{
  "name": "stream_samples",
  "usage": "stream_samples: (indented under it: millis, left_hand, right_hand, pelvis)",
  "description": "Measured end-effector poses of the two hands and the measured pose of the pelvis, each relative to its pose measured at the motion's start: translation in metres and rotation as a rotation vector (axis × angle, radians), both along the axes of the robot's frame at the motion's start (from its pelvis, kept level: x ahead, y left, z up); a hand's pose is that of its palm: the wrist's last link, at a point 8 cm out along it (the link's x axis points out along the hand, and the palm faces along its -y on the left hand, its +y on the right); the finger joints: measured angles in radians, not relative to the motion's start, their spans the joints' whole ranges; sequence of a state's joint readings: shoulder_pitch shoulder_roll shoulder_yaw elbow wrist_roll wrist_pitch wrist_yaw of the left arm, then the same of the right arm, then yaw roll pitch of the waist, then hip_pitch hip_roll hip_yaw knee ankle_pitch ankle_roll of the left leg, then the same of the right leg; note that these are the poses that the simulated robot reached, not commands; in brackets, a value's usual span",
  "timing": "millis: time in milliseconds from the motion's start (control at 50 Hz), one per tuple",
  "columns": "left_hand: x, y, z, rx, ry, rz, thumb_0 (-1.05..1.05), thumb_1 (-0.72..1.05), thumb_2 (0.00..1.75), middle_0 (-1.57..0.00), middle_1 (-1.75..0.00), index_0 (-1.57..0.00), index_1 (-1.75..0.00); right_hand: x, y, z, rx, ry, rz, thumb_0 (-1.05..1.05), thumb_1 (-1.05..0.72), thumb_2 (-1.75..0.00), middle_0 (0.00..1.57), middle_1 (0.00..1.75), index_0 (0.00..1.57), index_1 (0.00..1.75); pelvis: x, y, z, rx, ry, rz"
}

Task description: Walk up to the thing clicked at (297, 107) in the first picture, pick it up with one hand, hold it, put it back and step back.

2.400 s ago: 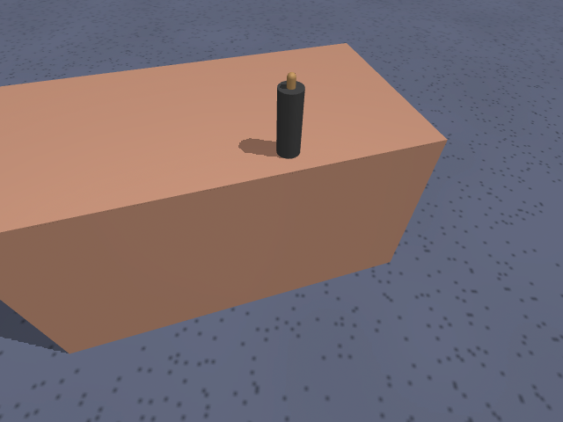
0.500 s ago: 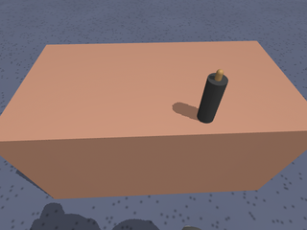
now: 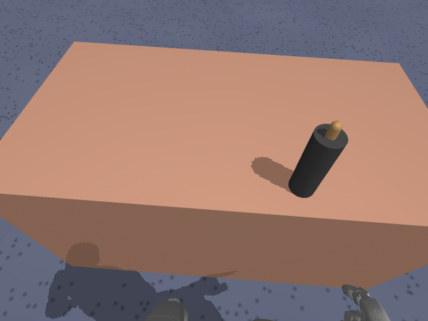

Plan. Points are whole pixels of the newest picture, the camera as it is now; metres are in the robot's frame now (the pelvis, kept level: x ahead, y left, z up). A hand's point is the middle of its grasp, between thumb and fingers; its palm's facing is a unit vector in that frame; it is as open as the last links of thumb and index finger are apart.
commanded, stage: walk up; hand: right
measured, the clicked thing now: (317, 159) +0.44 -0.21 +0.02
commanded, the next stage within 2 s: stand in 1.02 s
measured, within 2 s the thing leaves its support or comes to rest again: neither
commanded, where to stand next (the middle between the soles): +0.05 +0.01 m, yaw -1 degrees
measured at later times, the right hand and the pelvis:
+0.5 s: hand out of the picture +0.10 -0.25 -0.12, palm faces -0.05 +0.94 -0.34, open 7.4 cm; pelvis +0.01 +0.00 +0.03, yaw +2 degrees
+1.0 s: hand out of the picture +0.13 -0.24 -0.12, palm faces -0.06 +0.94 -0.33, open 7.4 cm; pelvis +0.02 +0.01 +0.03, yaw +3 degrees
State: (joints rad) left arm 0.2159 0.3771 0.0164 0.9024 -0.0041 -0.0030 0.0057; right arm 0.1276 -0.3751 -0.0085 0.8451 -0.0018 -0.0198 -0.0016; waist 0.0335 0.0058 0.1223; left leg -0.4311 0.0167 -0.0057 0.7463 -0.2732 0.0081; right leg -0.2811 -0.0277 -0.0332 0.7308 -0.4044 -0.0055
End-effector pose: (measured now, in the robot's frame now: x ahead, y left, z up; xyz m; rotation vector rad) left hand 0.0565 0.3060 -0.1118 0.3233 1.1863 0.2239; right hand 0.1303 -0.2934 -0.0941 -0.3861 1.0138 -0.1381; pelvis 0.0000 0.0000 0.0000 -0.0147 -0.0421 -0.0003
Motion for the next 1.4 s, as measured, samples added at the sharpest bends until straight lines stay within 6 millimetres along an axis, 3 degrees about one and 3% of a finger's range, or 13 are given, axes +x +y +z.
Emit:
stream_samples:
  millis: [140, 320, 500, 660, 980, 1160, 1400]
  left_hand:
    - [0.007, -0.002, 0.017, 0.033, 0.002, -0.022, 0.01, 0.91, 0.90, -0.21, -0.30, -0.20, -0.30]
    - [0.031, 0.008, 0.031, 0.045, -0.024, -0.017, 0.01, 0.91, 0.90, -0.21, -0.30, -0.20, -0.30]
    - [0.046, 0.009, 0.031, 0.013, -0.030, -0.014, 0.01, 0.91, 0.90, -0.21, -0.30, -0.20, -0.30]
    - [0.038, 0.006, 0.025, -0.015, 0.003, 0.001, 0.01, 0.91, 0.90, -0.21, -0.30, -0.20, -0.30]
    - [0.007, 0.009, 0.024, -0.008, 0.079, 0.061, 0.01, 0.91, 0.90, -0.21, -0.30, -0.20, -0.30]
    - [0.009, 0.005, 0.025, -0.012, 0.086, 0.056, 0.01, 0.91, 0.90, -0.21, -0.30, -0.20, -0.30]
    - [0.023, -0.008, 0.024, -0.023, 0.087, 0.032, 0.01, 0.91, 0.90, -0.21, -0.30, -0.20, -0.30]
  right_hand:
    - [0.005, -0.002, -0.004, 0.051, 0.026, -0.023, 0.01, -0.90, -0.90, 0.20, 0.30, 0.20, 0.30]
    - [-0.017, -0.006, -0.001, 0.044, 0.129, -0.059, 0.01, -0.91, -0.90, 0.20, 0.30, 0.20, 0.30]
    - [-0.034, -0.003, 0.008, 0.027, 0.190, -0.088, 0.01, -0.91, -0.90, 0.20, 0.30, 0.20, 0.30]
    - [-0.031, 0.002, 0.013, 0.022, 0.193, -0.096, 0.01, -0.91, -0.90, 0.20, 0.30, 0.20, 0.30]
    - [-0.003, 0.010, 0.012, 0.039, 0.167, -0.066, 0.01, -0.91, -0.90, 0.20, 0.30, 0.20, 0.30]
    - [0.003, 0.012, 0.013, 0.045, 0.149, -0.060, 0.01, -0.91, -0.90, 0.20, 0.30, 0.20, 0.30]
    - [-0.008, 0.000, 0.011, 0.038, 0.182, -0.095, 0.01, -0.91, -0.90, 0.20, 0.30, 0.20, 0.30]
  pelvis:
    - [0.005, -0.004, 0.009, 0.006, -0.005, 0.015]
    - [0.009, -0.001, 0.021, 0.005, -0.010, 0.023]
    - [0.011, 0.004, 0.029, -0.001, -0.006, 0.030]
    - [0.013, 0.006, 0.032, -0.004, 0.002, 0.036]
    - [0.020, 0.007, 0.034, -0.004, 0.010, 0.045]
    - [0.027, 0.005, 0.035, 0.006, 0.009, 0.036]
    - [0.036, -0.001, 0.036, 0.011, 0.010, 0.026]
